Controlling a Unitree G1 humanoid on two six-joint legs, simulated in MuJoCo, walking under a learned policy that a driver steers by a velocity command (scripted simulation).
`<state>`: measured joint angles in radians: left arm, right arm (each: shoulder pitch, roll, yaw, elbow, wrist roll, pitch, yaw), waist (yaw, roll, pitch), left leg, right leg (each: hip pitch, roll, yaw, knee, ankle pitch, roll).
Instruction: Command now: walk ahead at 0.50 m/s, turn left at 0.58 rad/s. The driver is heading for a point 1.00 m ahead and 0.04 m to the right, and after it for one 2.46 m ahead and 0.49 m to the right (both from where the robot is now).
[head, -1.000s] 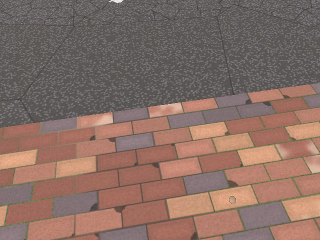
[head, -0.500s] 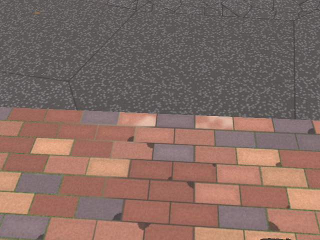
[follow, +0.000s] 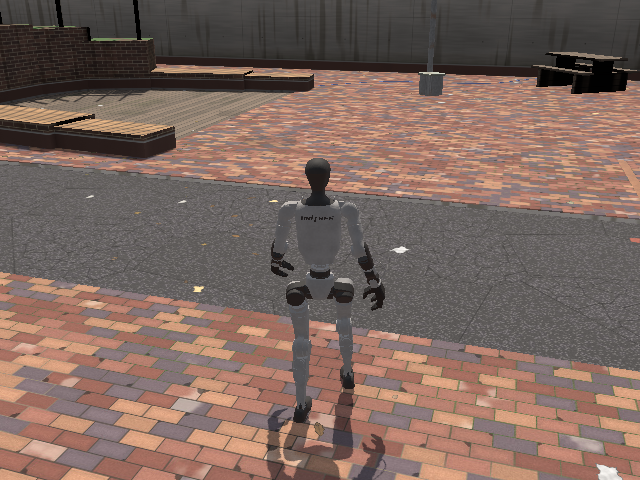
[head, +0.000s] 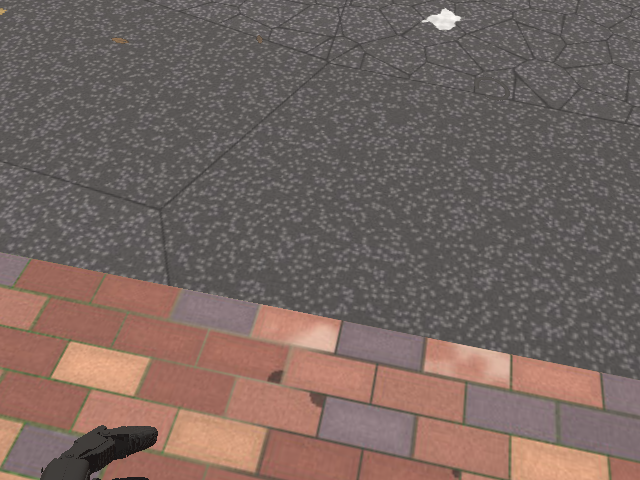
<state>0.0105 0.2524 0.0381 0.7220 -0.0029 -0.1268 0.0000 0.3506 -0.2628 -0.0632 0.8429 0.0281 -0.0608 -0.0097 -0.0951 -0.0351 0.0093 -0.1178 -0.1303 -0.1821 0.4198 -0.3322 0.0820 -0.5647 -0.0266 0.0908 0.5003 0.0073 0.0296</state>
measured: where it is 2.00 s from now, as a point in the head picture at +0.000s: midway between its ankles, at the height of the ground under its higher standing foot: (275, 421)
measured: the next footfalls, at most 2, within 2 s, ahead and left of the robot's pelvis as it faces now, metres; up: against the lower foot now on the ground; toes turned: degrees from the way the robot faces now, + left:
right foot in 0.06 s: +0.21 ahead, -0.13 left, +0.00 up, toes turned +6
left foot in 0.56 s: +0.40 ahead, +0.16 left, +0.00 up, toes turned +11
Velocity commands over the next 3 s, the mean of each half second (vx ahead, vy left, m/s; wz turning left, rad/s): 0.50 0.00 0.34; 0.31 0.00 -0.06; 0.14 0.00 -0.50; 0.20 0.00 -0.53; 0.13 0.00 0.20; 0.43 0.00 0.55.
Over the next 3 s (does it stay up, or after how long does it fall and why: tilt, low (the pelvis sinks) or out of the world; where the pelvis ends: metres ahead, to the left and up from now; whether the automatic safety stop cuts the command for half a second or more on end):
stays up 0.86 -0.07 -0.01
